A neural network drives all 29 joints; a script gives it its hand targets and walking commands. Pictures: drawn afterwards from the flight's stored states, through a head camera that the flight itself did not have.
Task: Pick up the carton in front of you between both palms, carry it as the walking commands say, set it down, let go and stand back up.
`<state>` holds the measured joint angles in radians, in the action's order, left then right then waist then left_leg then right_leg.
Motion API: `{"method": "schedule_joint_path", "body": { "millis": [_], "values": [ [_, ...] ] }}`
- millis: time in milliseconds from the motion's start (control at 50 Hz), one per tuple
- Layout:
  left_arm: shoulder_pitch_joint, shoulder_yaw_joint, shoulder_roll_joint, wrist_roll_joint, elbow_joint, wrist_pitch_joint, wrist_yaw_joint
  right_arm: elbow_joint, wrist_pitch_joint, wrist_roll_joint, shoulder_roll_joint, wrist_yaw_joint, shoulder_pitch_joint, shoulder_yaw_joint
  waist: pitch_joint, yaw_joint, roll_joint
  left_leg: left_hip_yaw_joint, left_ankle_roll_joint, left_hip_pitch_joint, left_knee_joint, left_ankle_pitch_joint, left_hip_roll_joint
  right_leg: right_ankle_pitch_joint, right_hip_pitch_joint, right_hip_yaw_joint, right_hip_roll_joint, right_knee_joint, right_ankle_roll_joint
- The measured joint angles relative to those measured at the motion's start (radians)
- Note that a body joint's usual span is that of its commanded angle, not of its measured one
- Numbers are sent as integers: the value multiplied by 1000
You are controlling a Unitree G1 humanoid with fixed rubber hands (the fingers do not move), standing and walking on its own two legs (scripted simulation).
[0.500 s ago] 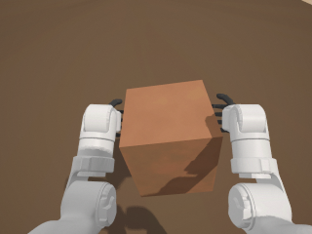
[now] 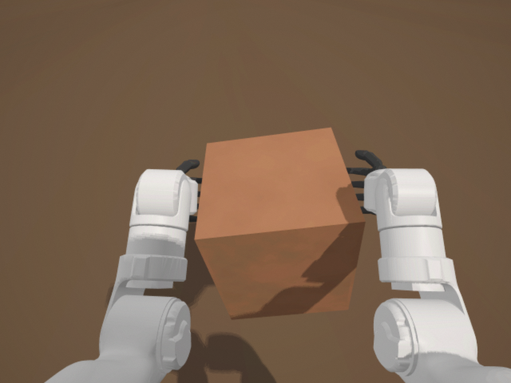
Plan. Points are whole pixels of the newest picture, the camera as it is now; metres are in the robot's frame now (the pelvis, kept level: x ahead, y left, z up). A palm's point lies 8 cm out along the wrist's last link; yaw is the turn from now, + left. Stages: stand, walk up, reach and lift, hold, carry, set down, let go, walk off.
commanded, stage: carry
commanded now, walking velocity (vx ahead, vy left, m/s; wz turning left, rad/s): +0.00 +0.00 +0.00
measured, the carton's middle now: (278, 228) +0.36 -0.01 +0.04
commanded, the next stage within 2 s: none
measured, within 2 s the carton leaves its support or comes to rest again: neither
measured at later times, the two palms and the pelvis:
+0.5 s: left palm (183, 169) +0.38 +0.14 +0.16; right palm (378, 163) +0.39 -0.15 +0.16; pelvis +0.03 -0.01 -0.01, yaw +0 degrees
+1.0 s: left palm (203, 89) +0.63 +0.14 +0.15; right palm (346, 85) +0.62 -0.15 +0.16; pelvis +0.23 -0.01 -0.01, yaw +2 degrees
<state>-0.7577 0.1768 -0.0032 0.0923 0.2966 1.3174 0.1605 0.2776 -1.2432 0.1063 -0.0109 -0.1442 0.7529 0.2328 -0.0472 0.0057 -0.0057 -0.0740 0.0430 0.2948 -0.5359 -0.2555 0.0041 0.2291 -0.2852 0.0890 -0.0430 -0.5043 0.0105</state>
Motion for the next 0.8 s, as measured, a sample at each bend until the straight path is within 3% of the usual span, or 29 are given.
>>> {"method": "schedule_joint_path", "body": {
  "millis": [300, 400, 520, 620, 740, 760, 800],
  "values": [
    [-1, 3, 1, -1, -8, 2, 4, -8, -1, 0, -1, -2, 1, 1, 4, 0, 0, -3, -2, -2, 2, -2, 3, 3, 2, 4, -1, 1, -1],
    [-12, -8, -15, -21, -41, 31, 13, -38, -27, -19, 7, -11, 13, -14, -15, 3, 7, 2, 8, 28, -78, -121, 8, 150, -20, -1, 6, -67, -13],
    [-74, 5, -26, -39, -67, 80, 25, -75, -82, -39, 28, -24, 70, -9, -40, 2, 14, 14, 4, 34, -132, -206, 13, 217, -24, -14, 19, -116, -13],
    [-123, 37, -20, -26, -3, 106, 28, -6, -109, -33, 37, -22, 123, 17, -92, 3, 21, 22, -13, -8, -140, -167, 19, 173, 13, -15, 29, -133, -24],
    [-152, 48, 9, 9, 89, 91, 35, 89, -94, -37, 64, -6, 136, 38, -121, -4, 10, 9, -48, 9, -281, -242, 23, 269, 89, -1, 28, -135, -4],
    [-151, 47, 10, 8, 82, 93, 38, 91, -91, -39, 66, -4, 140, 37, -110, -7, 3, -3, -59, 6, -233, -257, 13, 271, 93, -6, 24, -145, -11],
    [-135, 47, -20, -14, 41, 99, 38, 92, -77, -28, 41, -11, 159, 28, -65, -14, -16, -39, -30, -56, -102, -201, -10, 214, 41, -21, -2, -290, -23]
  ]
}}
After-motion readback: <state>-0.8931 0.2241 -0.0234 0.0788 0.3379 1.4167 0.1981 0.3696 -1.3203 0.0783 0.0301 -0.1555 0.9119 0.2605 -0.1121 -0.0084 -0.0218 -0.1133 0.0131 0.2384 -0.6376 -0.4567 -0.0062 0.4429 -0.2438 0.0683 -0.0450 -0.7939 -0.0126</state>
